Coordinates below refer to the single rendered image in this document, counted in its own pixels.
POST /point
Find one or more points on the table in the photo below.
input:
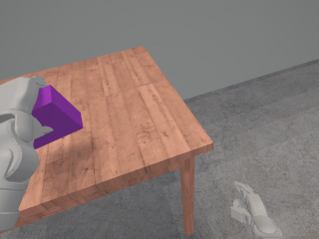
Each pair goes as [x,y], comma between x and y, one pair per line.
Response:
[135,127]

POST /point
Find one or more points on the robot right hand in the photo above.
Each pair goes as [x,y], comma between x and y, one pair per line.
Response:
[244,211]

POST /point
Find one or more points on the right robot forearm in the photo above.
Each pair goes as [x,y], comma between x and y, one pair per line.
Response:
[263,227]

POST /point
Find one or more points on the left robot forearm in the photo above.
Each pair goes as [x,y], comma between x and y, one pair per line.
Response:
[18,162]

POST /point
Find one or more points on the robot left hand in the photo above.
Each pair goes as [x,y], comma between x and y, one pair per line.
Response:
[21,94]

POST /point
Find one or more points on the sponge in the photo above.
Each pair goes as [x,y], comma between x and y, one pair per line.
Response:
[53,110]

